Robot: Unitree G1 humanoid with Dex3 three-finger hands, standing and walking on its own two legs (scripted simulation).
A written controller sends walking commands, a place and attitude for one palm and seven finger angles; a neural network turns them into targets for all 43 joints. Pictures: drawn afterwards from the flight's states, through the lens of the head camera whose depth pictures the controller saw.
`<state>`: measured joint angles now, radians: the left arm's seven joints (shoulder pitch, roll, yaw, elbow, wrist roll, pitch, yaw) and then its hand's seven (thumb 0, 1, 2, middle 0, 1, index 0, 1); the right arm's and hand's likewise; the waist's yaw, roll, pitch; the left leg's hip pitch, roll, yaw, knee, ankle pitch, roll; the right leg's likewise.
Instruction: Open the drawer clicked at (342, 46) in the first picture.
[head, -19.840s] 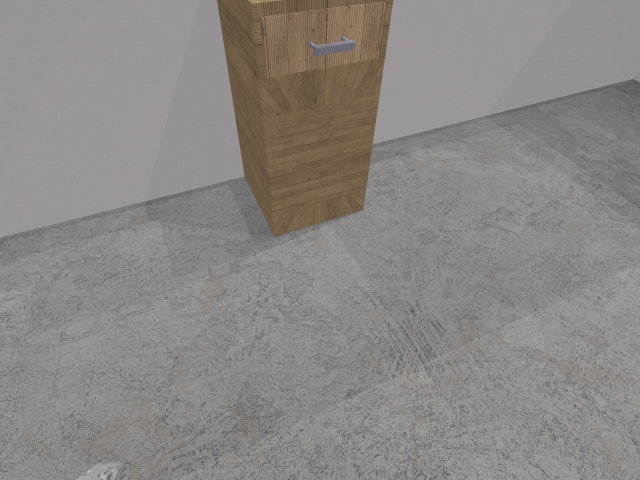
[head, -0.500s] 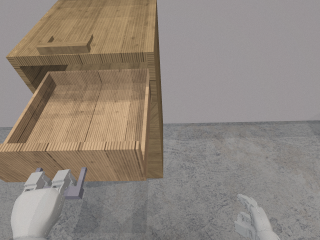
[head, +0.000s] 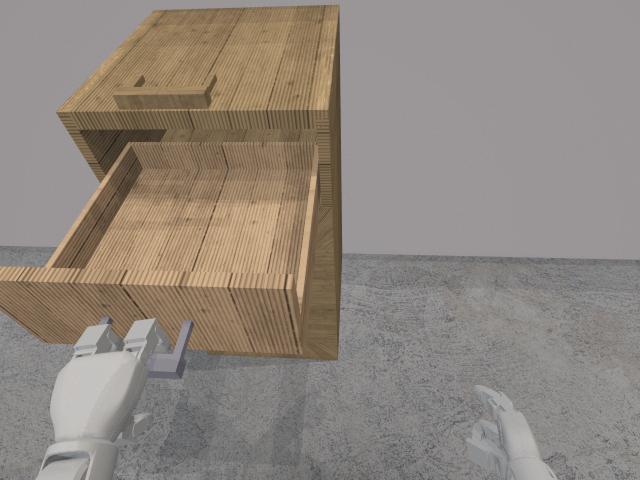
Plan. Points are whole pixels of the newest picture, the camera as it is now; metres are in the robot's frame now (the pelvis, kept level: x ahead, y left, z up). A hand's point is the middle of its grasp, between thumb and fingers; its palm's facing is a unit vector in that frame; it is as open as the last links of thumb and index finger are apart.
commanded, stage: open the thumb to release the handle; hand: left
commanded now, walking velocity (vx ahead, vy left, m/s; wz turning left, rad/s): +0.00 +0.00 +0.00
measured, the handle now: (137, 346) +0.25 +0.26 +0.04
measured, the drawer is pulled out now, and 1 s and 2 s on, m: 0.30 0.30 0.30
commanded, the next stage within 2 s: lift the hand off the handle in 0.10 s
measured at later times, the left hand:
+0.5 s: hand (133, 395) +0.20 +0.26 +0.02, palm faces +0.05 -0.06 -1.00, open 13.8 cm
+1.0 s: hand (118, 368) +0.21 +0.25 +0.08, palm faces +0.06 -0.07 -1.00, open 13.6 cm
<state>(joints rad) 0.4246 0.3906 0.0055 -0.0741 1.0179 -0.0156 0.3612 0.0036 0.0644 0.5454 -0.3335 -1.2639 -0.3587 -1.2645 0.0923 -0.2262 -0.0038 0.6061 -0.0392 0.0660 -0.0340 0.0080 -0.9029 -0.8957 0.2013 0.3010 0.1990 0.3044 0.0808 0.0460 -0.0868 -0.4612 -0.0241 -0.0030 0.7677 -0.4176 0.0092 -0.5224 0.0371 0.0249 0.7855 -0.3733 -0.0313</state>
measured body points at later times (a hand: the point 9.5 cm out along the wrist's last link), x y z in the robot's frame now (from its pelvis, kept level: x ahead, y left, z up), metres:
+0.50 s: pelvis -0.01 +0.00 +0.00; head +0.01 -0.03 +0.45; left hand +0.19 +0.26 +0.07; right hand +0.19 -0.22 -0.11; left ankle -0.02 +0.12 -0.71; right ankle +0.01 -0.10 -0.71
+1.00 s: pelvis -0.01 +0.00 +0.02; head +0.00 -0.03 +0.47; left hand +0.20 +0.25 +0.13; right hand +0.22 -0.20 -0.08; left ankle -0.02 +0.12 -0.71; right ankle +0.01 -0.10 -0.71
